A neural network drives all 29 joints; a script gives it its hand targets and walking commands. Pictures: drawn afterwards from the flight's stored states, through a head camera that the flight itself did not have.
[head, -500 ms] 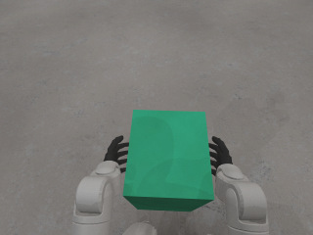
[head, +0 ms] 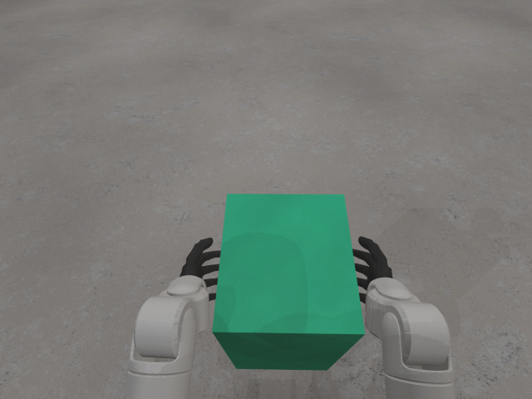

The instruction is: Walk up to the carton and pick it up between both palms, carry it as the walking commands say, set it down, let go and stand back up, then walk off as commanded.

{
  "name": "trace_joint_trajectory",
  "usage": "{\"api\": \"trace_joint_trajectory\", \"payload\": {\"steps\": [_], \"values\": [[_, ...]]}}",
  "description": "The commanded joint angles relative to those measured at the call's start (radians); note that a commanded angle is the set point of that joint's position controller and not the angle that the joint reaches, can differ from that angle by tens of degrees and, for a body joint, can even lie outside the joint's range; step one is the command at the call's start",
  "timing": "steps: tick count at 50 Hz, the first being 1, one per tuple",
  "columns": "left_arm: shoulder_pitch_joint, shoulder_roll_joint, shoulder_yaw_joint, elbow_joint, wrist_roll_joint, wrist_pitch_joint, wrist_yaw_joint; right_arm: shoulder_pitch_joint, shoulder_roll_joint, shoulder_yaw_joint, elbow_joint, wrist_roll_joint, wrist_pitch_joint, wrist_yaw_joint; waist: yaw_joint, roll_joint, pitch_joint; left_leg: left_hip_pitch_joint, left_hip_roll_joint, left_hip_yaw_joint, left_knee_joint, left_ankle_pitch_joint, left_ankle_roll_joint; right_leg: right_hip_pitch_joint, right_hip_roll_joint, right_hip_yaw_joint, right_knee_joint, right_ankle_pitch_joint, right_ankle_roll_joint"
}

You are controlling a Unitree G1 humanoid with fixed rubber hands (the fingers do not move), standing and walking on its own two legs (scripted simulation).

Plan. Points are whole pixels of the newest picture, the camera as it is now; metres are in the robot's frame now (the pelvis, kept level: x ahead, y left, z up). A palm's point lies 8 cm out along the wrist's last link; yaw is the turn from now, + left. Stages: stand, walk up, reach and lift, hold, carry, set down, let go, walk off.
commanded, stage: carry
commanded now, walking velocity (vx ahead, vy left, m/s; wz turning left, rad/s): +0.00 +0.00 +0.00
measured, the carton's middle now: (283, 293) +0.29 +0.00 +0.01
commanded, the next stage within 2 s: none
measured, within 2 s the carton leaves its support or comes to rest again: neither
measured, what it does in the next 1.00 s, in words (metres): shifts its weight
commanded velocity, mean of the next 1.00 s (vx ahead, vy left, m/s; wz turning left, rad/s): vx -0.05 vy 0.00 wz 0.00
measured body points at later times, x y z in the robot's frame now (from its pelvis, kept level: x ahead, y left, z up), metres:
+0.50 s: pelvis -0.01 +0.02 +0.01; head -0.04 +0.01 +0.45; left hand +0.25 +0.16 +0.08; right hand +0.26 -0.10 +0.08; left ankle +0.01 +0.05 -0.73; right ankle +0.02 -0.11 -0.73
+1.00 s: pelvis -0.07 -0.04 +0.00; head -0.08 -0.05 +0.45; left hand +0.20 +0.09 +0.07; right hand +0.21 -0.17 +0.07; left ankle +0.01 +0.05 -0.72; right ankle +0.02 -0.11 -0.72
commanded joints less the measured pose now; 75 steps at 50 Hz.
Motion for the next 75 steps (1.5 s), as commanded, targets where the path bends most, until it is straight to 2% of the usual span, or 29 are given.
{"api": "trace_joint_trajectory", "payload": {"steps": [1, 4, 7, 9, 11, 12, 14, 20, 22, 24, 27, 29, 32, 35, 37, 41, 43, 50, 53, 55, 57, 62, 64, 65, 68, 69, 71, 73, 75], "values": [[-0.500, -1.015, -0.485, -0.254, -0.290, -0.086, -0.185, -0.482, 1.021, 0.568, -0.233, 0.298, -0.050, 0.156, -0.019, -0.139, -0.370, 0.141, 0.188, -0.169, -0.167, 0.313, -0.066, 0.176, -0.183, 0.135, -0.090, 0.299, 0.000], [-0.456, -1.006, -0.475, -0.217, -0.263, -0.054, -0.174, -0.491, 0.987, 0.555, -0.217, 0.314, -0.033, 0.163, -0.013, -0.004, -0.335, 0.144, 0.220, -0.234, -0.232, 0.515, -0.085, 0.126, -0.101, 0.097, -0.055, 0.049, 0.022], [-0.448, -0.991, -0.477, -0.237, -0.252, -0.051, -0.163, -0.455, 1.002, 0.556, -0.176, 0.324, -0.020, 0.174, -0.005, 0.002, -0.352, 0.165, 0.201, -0.201, -0.207, 0.548, -0.063, 0.117, -0.101, 0.093, -0.068, 0.055, 0.021], [-0.432, -0.992, -0.470, -0.202, -0.245, -0.037, -0.162, -0.412, 0.972, 0.527, -0.157, 0.303, -0.014, 0.168, -0.011, 0.016, -0.336, 0.179, 0.230, -0.236, -0.245, 0.611, -0.099, 0.098, -0.084, 0.081, -0.035, 0.017, 0.012], [-0.486, -0.990, -0.502, -0.224, -0.270, -0.028, -0.160, -0.406, 0.957, 0.486, -0.129, 0.279, -0.006, 0.166, -0.012, 0.047, -0.294, 0.161, 0.221, -0.229, -0.269, 0.481, -0.095, 0.045, -0.077, 0.069, -0.037, -0.027, 0.022], [-0.495, -0.967, -0.492, -0.237, -0.271, -0.031, -0.160, -0.386, 0.972, 0.486, -0.084, 0.270, 0.002, 0.163, -0.018, -0.027, -0.300, 0.152, 0.226, -0.255, -0.303, 0.321, -0.097, 0.062, -0.067, 0.069, -0.038, -0.045, 0.020], [-0.490, -0.962, -0.464, -0.171, -0.248, -0.010, -0.159, -0.421, 0.938, 0.462, -0.066, 0.263, 0.011, 0.159, -0.013, 0.065, -0.221, 0.087, 0.213, -0.243, -0.346, 0.247, -0.110, 0.031, -0.082, 0.070, -0.021, -0.058, 0.026], [-0.568, -1.047, -0.513, -0.267, -0.315, -0.046, -0.175, -0.495, 1.020, 0.507, -0.186, 0.296, -0.032, 0.161, -0.015, -0.016, -0.314, 0.202, 0.230, -0.250, -0.279, 0.521, -0.122, 0.025, -0.068, 0.063, 0.000, -0.050, 0.030], [-0.502, -1.050, -0.494, -0.193, -0.294, -0.035, -0.177, -0.464, 0.994, 0.500, -0.171, 0.279, -0.023, 0.157, -0.016, -0.024, -0.326, 0.162, 0.212, -0.268, -0.324, 0.232, -0.110, 0.048, -0.057, 0.074, -0.017, -0.069, 0.016], [-0.557, -1.036, -0.510, -0.255, -0.317, -0.053, -0.183, -0.431, 1.025, 0.515, -0.141, 0.286, -0.029, 0.164, -0.018, -0.042, -0.318, 0.148, 0.226, -0.265, -0.334, 0.235, -0.118, 0.043, -0.054, 0.063, -0.002, -0.064, 0.008], [-0.514, -1.034, -0.500, -0.244, -0.327, -0.069, -0.185, -0.475, 1.017, 0.537, -0.212, 0.299, -0.052, 0.157, -0.009, -0.081, -0.380, 0.199, 0.211, -0.201, -0.153, 0.708, -0.092, 0.084, -0.100, 0.085, -0.004, 0.171, 0.003], [-0.518, -1.047, -0.524, -0.268, -0.334, -0.072, -0.188, -0.439, 1.028, 0.540, -0.205, 0.301, -0.052, 0.160, -0.011, -0.005, -0.383, 0.199, 0.229, -0.212, -0.152, 0.729, -0.091, 0.062, -0.105, 0.094, 0.022, 0.131, -0.001], [-0.451, -1.022, -0.510, -0.250, -0.319, -0.067, -0.191, -0.426, 1.003, 0.556, -0.226, 0.305, -0.043, 0.165, -0.010, -0.051, -0.397, 0.182, 0.245, -0.212, -0.098, 0.729, -0.072, 0.034, -0.118, 0.086, 0.039, 0.171, 0.001], [-0.446, -1.029, -0.500, -0.221, -0.313, -0.067, -0.189, -0.424, 1.020, 0.555, -0.197, 0.304, -0.043, 0.166, -0.006, -0.047, -0.440, 0.156, 0.236, -0.196, -0.068, 0.633, -0.039, 0.079, -0.139, 0.095, 0.049, 0.221, -0.020], [-0.474, -1.038, -0.508, -0.244, -0.309, -0.072, -0.198, -0.451, 1.040, 0.567, -0.211, 0.308, -0.049, 0.169, -0.006, -0.089, -0.396, 0.059, 0.191, -0.173, -0.083, 0.281, -0.024, 0.099, -0.186, 0.161, -0.048, 0.238, -0.038], [-0.483, -1.024, -0.478, -0.238, -0.289, -0.089, -0.197, -0.505, 1.073, 0.597, -0.180, 0.336, -0.052, 0.187, -0.009, -0.118, -0.345, 0.024, 0.185, -0.245, -0.212, -0.049, -0.030, 0.036, -0.148, 0.180, -0.156, -0.177, -0.026], [-0.543, -1.053, -0.502, -0.216, -0.293, -0.077, -0.203, -0.525, 1.049, 0.556, -0.178, 0.301, -0.050, 0.183, -0.008, -0.057, -0.262, -0.036, 0.174, -0.263, -0.263, -0.191, -0.042, -0.027, -0.143, 0.204, -0.186, -0.319, -0.034], [-0.534, -1.018, -0.514, -0.237, -0.306, -0.093, -0.190, -0.410, 1.055, 0.524, -0.100, 0.281, -0.056, 0.171, -0.014, -0.077, -0.382, 0.074, 0.152, -0.197, -0.183, -0.006, -0.044, 0.051, -0.157, 0.208, -0.242, -0.157, -0.038], [-0.553, -0.995, -0.508, -0.279, -0.303, -0.107, -0.190, -0.431, 1.069, 0.540, -0.116, 0.290, -0.064, 0.170, -0.011, -0.136, -0.365, 0.057, 0.118, -0.145, -0.099, -0.005, -0.031, 0.021, -0.185, 0.221, -0.309, -0.232, -0.037], [-0.502, -0.982, -0.505, -0.215, -0.280, -0.089, -0.187, -0.428, 1.016, 0.522, -0.118, 0.280, -0.060, 0.167, -0.008, -0.079, -0.307, 0.068, 0.090, -0.101, -0.038, -0.025, -0.037, -0.065, -0.215, 0.249, -0.359, -0.320, -0.058], [-0.484, -0.981, -0.489, -0.203, -0.271, -0.089, -0.187, -0.451, 1.020, 0.546, -0.120, 0.289, -0.057, 0.166, -0.008, -0.160, -0.309, 0.058, 0.081, -0.101, 0.037, -0.038, -0.034, -0.063, -0.243, 0.264, -0.391, -0.371, -0.079], [-0.463, -0.978, -0.457, -0.171, -0.254, -0.069, -0.181, -0.477, 1.015, 0.547, -0.116, 0.301, -0.042, 0.164, -0.012, -0.204, -0.284, 0.065, 0.043, -0.043, 0.165, -0.077, -0.028, -0.122, -0.247, 0.236, -0.452, -0.414, -0.070], [-0.498, -0.966, -0.463, -0.212, -0.260, -0.075, -0.177, -0.473, 1.004, 0.539, -0.109, 0.292, -0.047, 0.161, -0.009, -0.126, -0.318, 0.045, 0.050, -0.029, 0.070, -0.107, -0.022, -0.010, -0.231, 0.230, -0.419, -0.294, -0.067], [-0.519, -0.971, -0.477, -0.239, -0.264, -0.084, -0.176, -0.494, 1.025, 0.552, -0.126, 0.310, -0.051, 0.170, -0.006, -0.166, -0.334, 0.072, 0.033, 0.015, 0.010, -0.131, -0.018, -0.002, -0.223, 0.211, -0.434, -0.301, -0.049], [-0.496, -0.979, -0.486, -0.251, -0.271, -0.079, -0.164, -0.469, 1.045, 0.545, -0.136, 0.319, -0.051, 0.162, -0.004, -0.013, -0.414, 0.092, 0.156, -0.146, -0.148, 0.029, -0.021, 0.116, -0.181, 0.196, -0.252, -0.035, -0.038], [-0.456, -0.979, -0.481, -0.224, -0.258, -0.075, -0.154, -0.442, 1.026, 0.531, -0.103, 0.310, -0.047, 0.161, 0.001, 0.117, -0.384, 0.067, 0.235, -0.239, -0.208, 0.012, -0.011, 0.092, -0.152, 0.163, -0.196, 0.004, -0.019], [-0.533, -0.984, -0.521, -0.313, -0.283, -0.088, -0.151, -0.436, 1.045, 0.514, -0.125, 0.311, -0.060, 0.171, 0.001, 0.085, -0.394, 0.048, 0.235, -0.239, -0.197, -0.034, -0.007, 0.082, -0.131, 0.172, -0.203, -0.009, -0.020], [-0.502, -0.978, -0.494, -0.248, -0.270, -0.083, -0.160, -0.461, 1.038, 0.526, -0.124, 0.295, -0.059, 0.161, 0.002, -0.113, -0.360, -0.008, 0.195, -0.200, -0.189, -0.064, -0.018, 0.120, -0.141, 0.164, -0.230, -0.048, -0.009], [-0.534, -0.978, -0.521, -0.306, -0.305, -0.091, -0.169, -0.431, 1.029, 0.521, -0.150, 0.283, -0.063, 0.153, -0.003, -0.099, -0.364, 0.019, 0.174, -0.167, -0.144, 0.032, -0.030, 0.112, -0.160, 0.177, -0.242, -0.007, -0.022]]}}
